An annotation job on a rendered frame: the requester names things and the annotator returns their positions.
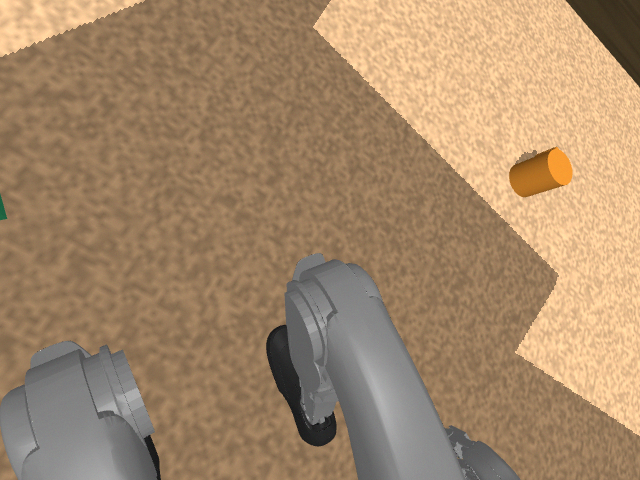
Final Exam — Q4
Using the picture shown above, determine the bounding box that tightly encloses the right robot hand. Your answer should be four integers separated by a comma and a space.
445, 425, 521, 480

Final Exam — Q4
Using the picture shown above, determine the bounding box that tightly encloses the left robot foot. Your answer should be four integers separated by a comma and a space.
144, 435, 161, 480

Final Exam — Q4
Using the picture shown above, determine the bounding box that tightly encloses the right robot foot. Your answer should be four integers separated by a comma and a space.
266, 325, 337, 446

